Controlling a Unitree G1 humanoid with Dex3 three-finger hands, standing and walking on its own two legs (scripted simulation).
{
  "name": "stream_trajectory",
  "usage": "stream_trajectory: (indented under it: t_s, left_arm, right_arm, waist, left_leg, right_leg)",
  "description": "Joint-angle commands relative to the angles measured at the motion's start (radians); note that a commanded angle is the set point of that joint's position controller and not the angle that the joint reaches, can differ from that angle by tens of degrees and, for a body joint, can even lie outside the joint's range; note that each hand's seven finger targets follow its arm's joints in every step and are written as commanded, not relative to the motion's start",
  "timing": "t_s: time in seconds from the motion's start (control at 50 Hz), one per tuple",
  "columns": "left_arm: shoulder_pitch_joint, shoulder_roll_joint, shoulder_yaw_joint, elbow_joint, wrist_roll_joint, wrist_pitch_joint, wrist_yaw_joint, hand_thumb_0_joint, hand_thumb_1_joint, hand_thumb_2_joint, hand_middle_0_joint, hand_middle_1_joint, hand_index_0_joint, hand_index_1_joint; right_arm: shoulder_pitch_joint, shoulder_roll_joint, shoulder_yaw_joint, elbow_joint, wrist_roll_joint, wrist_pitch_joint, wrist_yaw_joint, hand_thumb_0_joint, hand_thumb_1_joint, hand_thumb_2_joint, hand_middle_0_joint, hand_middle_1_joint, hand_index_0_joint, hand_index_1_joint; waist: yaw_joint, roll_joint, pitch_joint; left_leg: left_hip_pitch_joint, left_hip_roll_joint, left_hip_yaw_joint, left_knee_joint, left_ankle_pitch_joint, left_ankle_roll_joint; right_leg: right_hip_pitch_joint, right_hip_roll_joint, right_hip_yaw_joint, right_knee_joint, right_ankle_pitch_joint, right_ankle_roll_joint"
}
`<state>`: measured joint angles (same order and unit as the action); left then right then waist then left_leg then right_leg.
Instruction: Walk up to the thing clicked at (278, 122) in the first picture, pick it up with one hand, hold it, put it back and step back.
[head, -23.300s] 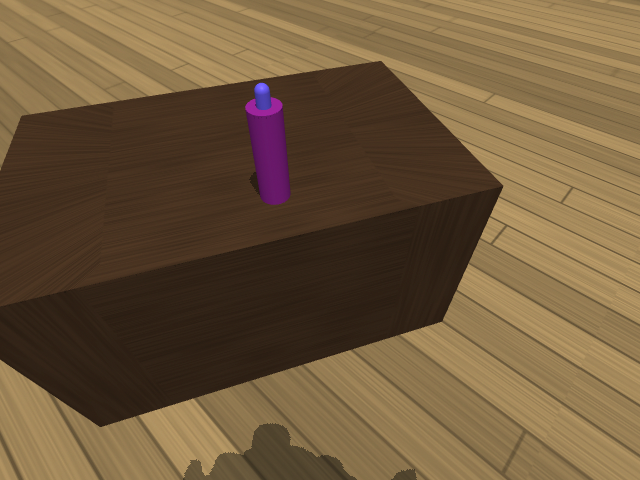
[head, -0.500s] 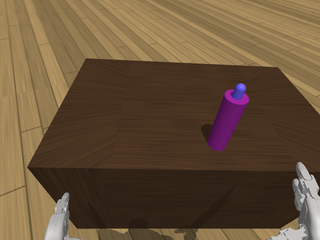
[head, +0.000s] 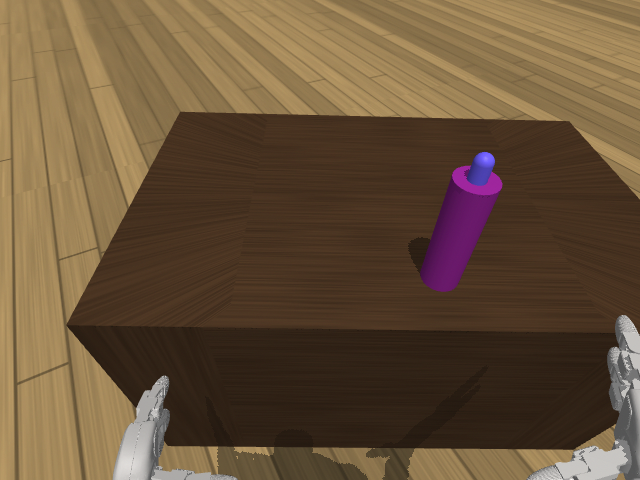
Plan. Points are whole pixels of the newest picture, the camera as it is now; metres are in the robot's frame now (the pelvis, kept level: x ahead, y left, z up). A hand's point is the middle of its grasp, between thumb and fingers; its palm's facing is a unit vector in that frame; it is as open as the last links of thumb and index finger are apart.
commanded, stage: home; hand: right
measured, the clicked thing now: (459, 224) +0.49 -0.22 +0.05
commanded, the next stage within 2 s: none
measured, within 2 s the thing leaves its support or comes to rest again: neither
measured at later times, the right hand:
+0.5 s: hand (471, 441) +0.19 -0.18 -0.06, palm faces +0.09 +0.97 -0.22, open 17.6 cm
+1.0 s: hand (464, 439) +0.19 -0.18 -0.06, palm faces +0.09 +0.97 -0.22, open 17.5 cm
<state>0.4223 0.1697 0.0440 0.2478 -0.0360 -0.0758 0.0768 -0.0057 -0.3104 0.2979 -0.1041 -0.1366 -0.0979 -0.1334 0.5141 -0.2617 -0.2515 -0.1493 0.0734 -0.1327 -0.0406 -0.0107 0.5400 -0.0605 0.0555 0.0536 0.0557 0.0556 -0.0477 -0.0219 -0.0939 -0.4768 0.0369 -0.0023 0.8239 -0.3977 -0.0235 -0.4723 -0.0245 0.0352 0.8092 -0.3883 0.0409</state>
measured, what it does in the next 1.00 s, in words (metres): stands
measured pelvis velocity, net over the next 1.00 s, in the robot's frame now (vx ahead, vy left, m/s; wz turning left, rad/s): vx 0.02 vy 0.00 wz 0.01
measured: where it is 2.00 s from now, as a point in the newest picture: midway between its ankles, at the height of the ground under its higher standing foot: outside the picture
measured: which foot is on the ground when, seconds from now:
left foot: down 0.00-1.00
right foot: down 0.00-1.00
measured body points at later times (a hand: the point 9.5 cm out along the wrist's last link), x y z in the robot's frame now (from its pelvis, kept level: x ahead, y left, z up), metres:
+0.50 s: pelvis +0.01 -0.01 -0.01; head +0.03 -0.01 +0.44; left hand +0.17 +0.22 -0.06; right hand +0.18 -0.23 -0.04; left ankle +0.02 +0.13 -0.70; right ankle +0.02 -0.15 -0.70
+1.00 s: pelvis +0.02 +0.00 -0.02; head +0.04 +0.00 +0.43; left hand +0.18 +0.22 -0.06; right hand +0.19 -0.23 -0.05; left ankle +0.02 +0.13 -0.70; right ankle +0.02 -0.15 -0.70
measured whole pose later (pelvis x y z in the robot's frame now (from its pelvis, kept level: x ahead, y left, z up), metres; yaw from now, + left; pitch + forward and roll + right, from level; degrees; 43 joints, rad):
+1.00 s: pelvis +0.02 +0.00 -0.02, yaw +1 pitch +9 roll +0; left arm 0.44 0.19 0.00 0.10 -0.03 0.06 0.07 0.02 0.90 0.90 -0.20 -0.30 -0.20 -0.30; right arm 0.46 -0.19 0.00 0.05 0.03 0.07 -0.07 -0.01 0.55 -0.05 0.05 0.05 0.05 0.05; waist 0.00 -0.01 -0.13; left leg -0.63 0.03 -0.02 0.95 -0.48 -0.03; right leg -0.63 -0.03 0.02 0.95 -0.48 0.04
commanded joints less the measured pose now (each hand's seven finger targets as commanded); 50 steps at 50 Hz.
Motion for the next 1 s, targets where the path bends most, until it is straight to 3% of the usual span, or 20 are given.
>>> stream_trajectory:
  t_s: [0.0, 0.08, 0.1, 0.16, 0.22, 0.28, 0.3, 0.34, 0.38, 0.44, 0.48, 0.54, 0.6, 0.64, 0.68, 0.76, 0.78, 0.84, 0.86, 0.98]
  left_arm:
    - [-0.066, 0.104, 0.039, -0.093, 0.006, -0.046, -0.013, 0.0, 0.312, 0.585, -0.144, -0.208, -0.145, -0.207]
    - [-0.067, 0.195, 0.108, -0.193, 0.003, -0.064, -0.01, 0.0, 0.609, 0.741, -0.171, -0.252, -0.172, -0.251]
    - [-0.05, 0.211, 0.127, -0.206, 0.002, -0.066, -0.009, 0.0, 0.689, 0.809, -0.183, -0.271, -0.184, -0.27]
    - [-0.062, 0.15, 0.039, -0.234, 0.007, -0.055, -0.003, 0.0, 0.893, 0.9, -0.199, -0.298, -0.2, -0.297]
    - [-0.108, 0.07, -0.037, -0.212, 0.008, -0.037, 0.005, 0.0, 0.895, 0.901, -0.199, -0.298, -0.2, -0.298]
    - [-0.079, 0.06, -0.056, -0.173, 0.018, -0.026, 0.009, 0.0, 0.895, 0.902, -0.2, -0.299, -0.201, -0.298]
    - [-0.089, 0.064, -0.053, -0.186, 0.019, -0.024, 0.01, 0.0, 0.895, 0.902, -0.2, -0.3, -0.201, -0.299]
    - [-0.067, 0.112, -0.004, -0.205, 0.021, -0.02, 0.011, 0.0, 0.895, 0.903, -0.2, -0.3, -0.201, -0.299]
    - [-0.032, 0.144, 0.034, -0.2, 0.022, -0.008, 0.01, 0.0, 0.895, 0.903, -0.2, -0.3, -0.201, -0.299]
    - [-0.064, 0.154, 0.05, -0.222, 0.013, 0.01, 0.007, 0.0, 0.895, 0.903, -0.2, -0.3, -0.201, -0.299]
    - [-0.07, 0.129, 0.025, -0.236, 0.009, 0.018, 0.003, 0.0, 0.895, 0.903, -0.2, -0.3, -0.201, -0.299]
    - [-0.056, 0.106, 0.0, -0.282, 0.003, 0.025, -0.002, 0.0, 0.895, 0.903, -0.2, -0.3, -0.201, -0.3]
    - [-0.017, 0.102, -0.004, -0.307, 0.003, 0.04, -0.002, 0.0, 0.896, 0.901, -0.2, -0.3, -0.2, -0.299]
    - [0.011, 0.124, 0.021, -0.318, 0.003, 0.045, 0.001, 0.0, 0.895, 0.901, -0.2, -0.3, -0.2, -0.299]
    - [0.014, 0.13, 0.03, -0.315, 0.004, 0.055, 0.004, 0.0, 0.895, 0.901, -0.2, -0.3, -0.2, -0.3]
    - [-0.013, 0.108, 0.004, -0.307, 0.005, 0.063, 0.005, 0.0, 0.895, 0.901, -0.2, -0.3, -0.2, -0.299]
    - [-0.022, 0.105, 0.002, -0.313, 0.005, 0.064, 0.004, 0.0, 0.895, 0.901, -0.2, -0.3, -0.2, -0.299]
    - [-0.014, 0.095, -0.01, -0.325, 0.008, 0.07, 0.0, 0.0, 0.895, 0.901, -0.2, -0.3, -0.2, -0.3]
    - [-0.022, 0.099, -0.007, -0.331, 0.009, 0.074, 0.001, 0.0, 0.895, 0.901, -0.2, -0.3, -0.2, -0.3]
    - [-0.005, 0.134, 0.036, -0.359, 0.006, 0.086, 0.005, 0.0, 0.896, 0.901, -0.2, -0.3, -0.2, -0.3]
  right_arm:
    - [-0.028, -0.065, 0.026, -0.073, -0.003, -0.03, 0.012, 0.0, 0.558, -0.051, 0.051, 0.051, 0.051, 0.051]
    - [-0.046, -0.033, 0.094, -0.044, -0.022, -0.019, 0.018, 0.0, 0.557, -0.051, 0.051, 0.051, 0.051, 0.051]
    - [-0.062, -0.047, 0.088, -0.052, -0.028, -0.013, 0.013, 0.0, 0.557, -0.051, 0.051, 0.051, 0.051, 0.051]
    - [-0.091, -0.05, 0.114, -0.018, -0.041, 0.005, -0.005, 0.0, 0.594, -0.028, 0.047, 0.044, 0.047, 0.044]
    - [-0.141, -0.04, 0.143, 0.036, -0.046, 0.02, -0.021, 0.0, 0.589, -0.031, 0.048, 0.045, 0.048, 0.045]
    - [-0.135, -0.038, 0.164, 0.076, -0.05, 0.043, -0.031, 0.0, 0.58, -0.036, 0.048, 0.047, 0.048, 0.047]
    - [-0.123, -0.043, 0.163, 0.066, -0.051, 0.046, -0.033, 0.0, 0.57, -0.042, 0.049, 0.048, 0.049, 0.048]
    - [-0.076, -0.059, 0.156, 0.069, -0.05, 0.057, -0.039, 0.0, 0.572, -0.041, 0.049, 0.048, 0.049, 0.048]
    - [-0.047, -0.063, 0.158, 0.078, -0.049, 0.077, -0.042, 0.0, 0.56, -0.048, 0.05, 0.05, 0.05, 0.05]
    - [-0.061, -0.045, 0.175, 0.114, -0.042, 0.098, -0.041, 0.0, 0.567, -0.044, 0.05, 0.049, 0.05, 0.049]
    - [-0.094, -0.006, 0.218, 0.123, -0.041, 0.107, -0.034, 0.0, 0.559, -0.048, 0.05, 0.05, 0.05, 0.05]
    - [-0.117, 0.017, 0.24, 0.123, -0.042, 0.11, -0.029, 0.0, 0.561, -0.046, 0.05, 0.049, 0.05, 0.049]
    - [-0.112, -0.021, 0.207, 0.061, -0.044, 0.105, -0.029, 0.0, 0.527, -0.066, 0.054, 0.055, 0.053, 0.055]
    - [-0.124, -0.047, 0.179, 0.029, -0.045, 0.115, -0.033, 0.0, 0.539, -0.059, 0.052, 0.053, 0.052, 0.053]
    - [-0.112, -0.066, 0.153, 0.034, -0.046, 0.125, -0.038, 0.0, 0.559, -0.047, 0.05, 0.05, 0.05, 0.05]
    - [-0.093, -0.051, 0.164, 0.04, -0.044, 0.134, -0.044, 0.0, 0.565, -0.044, 0.05, 0.049, 0.05, 0.049]
    - [-0.088, -0.029, 0.19, 0.046, -0.044, 0.136, -0.042, 0.0, 0.554, -0.05, 0.051, 0.051, 0.051, 0.051]
    - [-0.053, -0.023, 0.196, 0.028, -0.043, 0.143, -0.039, 0.0, 0.554, -0.05, 0.051, 0.051, 0.051, 0.051]
    - [-0.051, -0.013, 0.21, 0.036, -0.044, 0.146, -0.037, 0.0, 0.564, -0.044, 0.05, 0.049, 0.05, 0.049]
    - [-0.078, -0.038, 0.186, 0.017, -0.048, 0.15, -0.045, 0.0, 0.569, -0.041, 0.049, 0.048, 0.049, 0.048]
  waist:
    - [0.035, 0.003, 0.122]
    - [0.078, 0.096, -0.013]
    - [0.078, 0.088, -0.063]
    - [0.043, 0.054, -0.131]
    - [0.031, -0.014, -0.106]
    - [0.03, -0.094, -0.088]
    - [0.019, -0.109, -0.096]
    - [0.024, -0.119, -0.154]
    - [0.031, -0.097, -0.141]
    - [0.047, -0.023, -0.054]
    - [0.063, 0.029, -0.02]
    - [0.076, 0.106, -0.028]
    - [0.058, 0.086, -0.127]
    - [0.061, 0.067, -0.182]
    - [0.053, 0.024, -0.17]
    - [0.039, -0.017, -0.113]
    - [0.044, -0.013, -0.101]
    - [0.038, -0.013, -0.128]
    - [0.046, 0.014, -0.119]
    - [0.058, 0.043, -0.113]
  left_leg:
    - [-0.086, -0.034, 0.059, -0.161, -0.039, 0.018]
    - [-0.069, -0.048, 0.075, -0.123, 0.033, 0.012]
    - [-0.057, -0.05, 0.081, -0.107, 0.058, 0.012]
    - [-0.011, -0.044, 0.074, -0.074, 0.131, 0.017]
    - [-0.028, -0.034, 0.053, -0.068, 0.085, 0.025]
    - [-0.047, -0.031, 0.046, -0.064, 0.053, 0.029]
    - [-0.037, -0.031, 0.048, -0.058, 0.065, 0.031]
    - [-0.007, -0.035, 0.056, -0.045, 0.128, 0.031]
    - [-0.005, -0.041, 0.066, -0.04, 0.172, 0.029]
    - [-0.047, -0.042, 0.068, -0.06, 0.126, 0.022]
    - [-0.08, -0.043, 0.068, -0.071, 0.087, 0.017]
    - [-0.097, -0.041, 0.061, -0.082, 0.07, 0.012]
    - [-0.048, -0.033, 0.046, -0.057, 0.184, 0.01]
    - [-0.027, -0.032, 0.044, -0.034, 0.262, 0.009]
    - [-0.034, -0.029, 0.04, -0.03, 0.248, 0.012]
    - [-0.064, -0.03, 0.042, -0.031, 0.176, 0.018]
    - [-0.071, -0.03, 0.042, -0.034, 0.157, 0.019]
    - [-0.064, -0.03, 0.042, -0.026, 0.191, 0.018]
    - [-0.072, -0.03, 0.042, -0.029, 0.184, 0.016]
    - [-0.099, -0.036, 0.049, -0.019, 0.146, 0.015]
  right_leg:
    - [-0.077, 0.025, -0.075, -0.149, -0.029, -0.043]
    - [-0.003, 0.011, -0.053, -0.128, 0.029, -0.044]
    - [0.012, 0.009, -0.041, -0.125, 0.054, -0.042]
    - [0.023, 0.01, -0.038, -0.096, 0.149, -0.034]
    - [-0.043, 0.016, -0.052, -0.08, 0.092, -0.033]
    - [-0.088, 0.019, -0.061, -0.082, 0.044, -0.029]
    - [-0.084, 0.02, -0.063, -0.08, 0.061, -0.024]
    - [-0.041, 0.018, -0.061, -0.069, 0.134, -0.019]
    - [-0.036, 0.015, -0.059, -0.063, 0.192, -0.017]
    - [-0.075, 0.013, -0.06, -0.063, 0.125, -0.028]
    - [-0.097, 0.012, -0.061, -0.058, 0.076, -0.038]
    - [-0.094, 0.015, -0.067, -0.042, 0.062, -0.049]
    - [-0.049, 0.023, -0.077, -0.008, 0.169, -0.046]
    - [-0.021, 0.023, -0.077, 0.003, 0.24, -0.043]
    - [-0.034, 0.025, -0.079, 0.003, 0.231, -0.041]
    - [-0.075, 0.023, -0.077, -0.009, 0.168, -0.036]
    - [-0.087, 0.024, -0.078, -0.009, 0.148, -0.037]
    - [-0.086, 0.025, -0.081, 0.004, 0.18, -0.036]
    - [-0.089, 0.023, -0.08, 0.008, 0.171, -0.039]
    - [-0.094, 0.016, -0.069, -0.001, 0.141, -0.04]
